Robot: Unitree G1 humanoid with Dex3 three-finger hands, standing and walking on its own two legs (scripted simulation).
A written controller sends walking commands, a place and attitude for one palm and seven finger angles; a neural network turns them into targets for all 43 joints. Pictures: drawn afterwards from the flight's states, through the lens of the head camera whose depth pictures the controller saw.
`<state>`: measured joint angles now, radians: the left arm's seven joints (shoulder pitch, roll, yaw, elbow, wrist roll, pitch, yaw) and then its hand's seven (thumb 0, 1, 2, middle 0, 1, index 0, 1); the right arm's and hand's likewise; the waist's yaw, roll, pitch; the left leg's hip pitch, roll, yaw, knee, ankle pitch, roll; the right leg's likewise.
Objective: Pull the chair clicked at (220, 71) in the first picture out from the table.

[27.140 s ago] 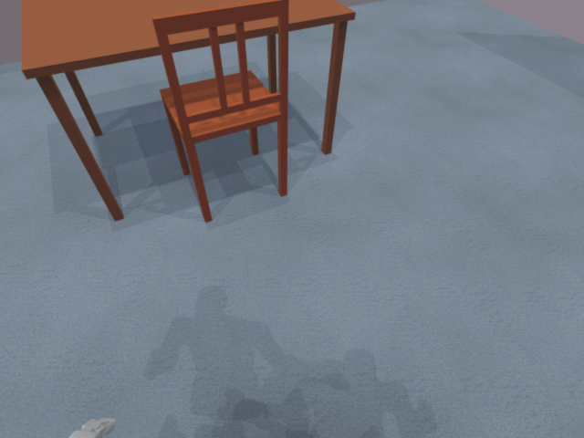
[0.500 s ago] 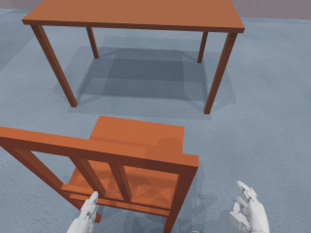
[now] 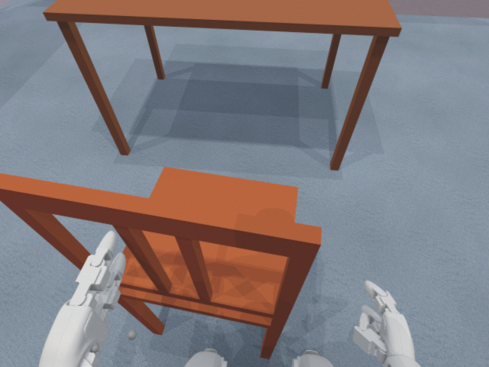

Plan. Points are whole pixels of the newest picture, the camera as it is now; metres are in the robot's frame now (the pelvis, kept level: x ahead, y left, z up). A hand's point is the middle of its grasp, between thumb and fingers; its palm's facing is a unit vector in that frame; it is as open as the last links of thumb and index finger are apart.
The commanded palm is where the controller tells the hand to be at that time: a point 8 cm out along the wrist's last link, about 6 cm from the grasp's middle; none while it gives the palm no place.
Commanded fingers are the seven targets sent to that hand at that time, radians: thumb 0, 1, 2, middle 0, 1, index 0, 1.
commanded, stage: draw the hand back to the body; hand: left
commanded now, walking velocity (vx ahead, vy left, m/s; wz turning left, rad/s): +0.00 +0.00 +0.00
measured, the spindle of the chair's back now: (148, 260) +0.28 +0.19 +0.00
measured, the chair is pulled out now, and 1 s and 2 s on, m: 0.67 0.67 0.67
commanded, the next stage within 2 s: step back with the hand held close in 1.18 s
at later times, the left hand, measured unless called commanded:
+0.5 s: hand (40, 274) +0.19 +0.23 +0.17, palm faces +0.36 -0.83 -0.43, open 13.7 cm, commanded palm +0.14 +0.27 +0.21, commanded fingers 0.00 0.39 0.65 -0.13 -0.19 -0.13 -0.19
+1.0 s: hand (3, 202) +0.24 +0.26 +0.24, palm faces +0.47 -0.76 -0.45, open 7.7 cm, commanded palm +0.18 +0.29 +0.26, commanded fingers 0.00 0.90 0.90 -0.20 -0.30 -0.20 -0.30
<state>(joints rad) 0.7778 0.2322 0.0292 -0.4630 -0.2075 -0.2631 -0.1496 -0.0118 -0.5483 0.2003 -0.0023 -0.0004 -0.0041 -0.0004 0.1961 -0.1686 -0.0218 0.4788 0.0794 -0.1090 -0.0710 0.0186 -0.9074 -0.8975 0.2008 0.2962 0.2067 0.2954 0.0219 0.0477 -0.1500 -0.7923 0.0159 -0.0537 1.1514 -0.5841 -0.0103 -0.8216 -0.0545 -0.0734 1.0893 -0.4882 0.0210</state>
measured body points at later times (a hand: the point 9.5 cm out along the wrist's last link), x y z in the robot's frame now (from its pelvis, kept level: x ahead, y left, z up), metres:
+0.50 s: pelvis +0.03 -0.01 +0.07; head +0.02 -0.03 +0.52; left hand +0.17 +0.27 +0.20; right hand +0.22 -0.22 -0.01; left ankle -0.01 +0.12 -0.66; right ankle +0.03 -0.14 -0.66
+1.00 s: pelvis +0.04 -0.01 +0.08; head +0.04 -0.04 +0.53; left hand +0.21 +0.29 +0.26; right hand +0.23 -0.24 -0.02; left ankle -0.01 +0.12 -0.66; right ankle +0.03 -0.14 -0.66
